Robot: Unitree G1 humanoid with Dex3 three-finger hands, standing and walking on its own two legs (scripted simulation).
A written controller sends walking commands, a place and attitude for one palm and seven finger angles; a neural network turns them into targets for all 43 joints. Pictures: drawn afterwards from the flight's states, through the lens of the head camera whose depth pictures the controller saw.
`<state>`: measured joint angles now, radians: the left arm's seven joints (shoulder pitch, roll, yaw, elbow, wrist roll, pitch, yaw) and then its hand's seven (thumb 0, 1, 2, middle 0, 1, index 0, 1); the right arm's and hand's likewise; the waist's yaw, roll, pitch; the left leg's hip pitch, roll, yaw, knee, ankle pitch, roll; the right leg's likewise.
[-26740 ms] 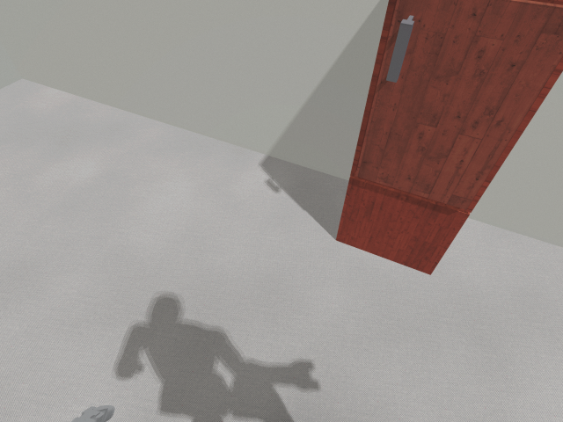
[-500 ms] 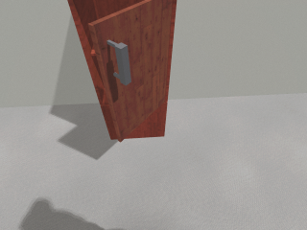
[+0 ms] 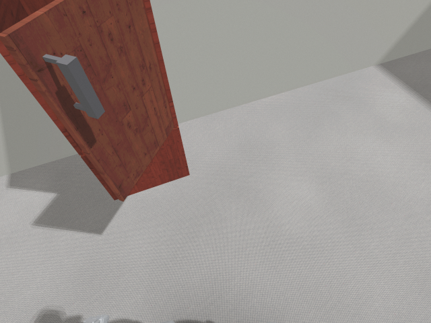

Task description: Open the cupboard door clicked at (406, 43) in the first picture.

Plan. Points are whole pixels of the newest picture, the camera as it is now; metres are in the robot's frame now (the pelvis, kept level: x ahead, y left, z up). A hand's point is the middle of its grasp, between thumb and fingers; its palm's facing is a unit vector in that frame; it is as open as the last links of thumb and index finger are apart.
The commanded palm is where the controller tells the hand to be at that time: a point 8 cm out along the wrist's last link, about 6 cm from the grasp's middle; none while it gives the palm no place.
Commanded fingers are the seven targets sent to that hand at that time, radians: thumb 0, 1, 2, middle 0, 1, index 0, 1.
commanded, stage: walk to a spot facing it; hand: left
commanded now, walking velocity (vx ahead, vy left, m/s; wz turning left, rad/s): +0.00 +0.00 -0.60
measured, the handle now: (74, 87) +0.53 +0.33 +0.13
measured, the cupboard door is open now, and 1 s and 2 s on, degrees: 47 47 47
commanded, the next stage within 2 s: none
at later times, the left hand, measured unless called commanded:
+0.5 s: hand out of the picture +0.13 +0.18 -0.17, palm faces -0.21 -0.96 -0.19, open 7.4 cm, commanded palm none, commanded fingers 0.00 0.90 0.90 -0.20 -0.30 -0.20 -0.30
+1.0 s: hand (187, 288) +0.20 +0.09 -0.15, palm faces -0.52 -0.82 -0.22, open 7.4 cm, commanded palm none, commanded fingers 0.00 0.90 0.90 -0.20 -0.30 -0.20 -0.30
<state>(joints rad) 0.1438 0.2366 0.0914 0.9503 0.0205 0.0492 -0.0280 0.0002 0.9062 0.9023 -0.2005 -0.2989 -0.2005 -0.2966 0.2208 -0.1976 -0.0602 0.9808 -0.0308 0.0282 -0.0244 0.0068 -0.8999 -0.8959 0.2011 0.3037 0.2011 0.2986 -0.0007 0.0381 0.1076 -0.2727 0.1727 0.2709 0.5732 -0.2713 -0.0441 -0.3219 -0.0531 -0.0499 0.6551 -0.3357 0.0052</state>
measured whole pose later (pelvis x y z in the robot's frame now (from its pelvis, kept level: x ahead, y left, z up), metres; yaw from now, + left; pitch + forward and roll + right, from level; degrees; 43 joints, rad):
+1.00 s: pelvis +0.06 -0.06 +0.01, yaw -35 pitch +1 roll +1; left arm 0.26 0.20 0.06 0.96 0.02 0.00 -0.02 0.00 0.90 0.90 -0.21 -0.30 -0.21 -0.30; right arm 0.18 -0.24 -0.07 0.90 -0.02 0.03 0.01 0.01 -0.91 -0.90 0.20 0.30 0.20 0.30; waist 0.01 0.00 0.08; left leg -0.48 0.08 0.05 0.88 -0.37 -0.08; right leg -0.20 0.02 0.07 0.46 -0.28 -0.02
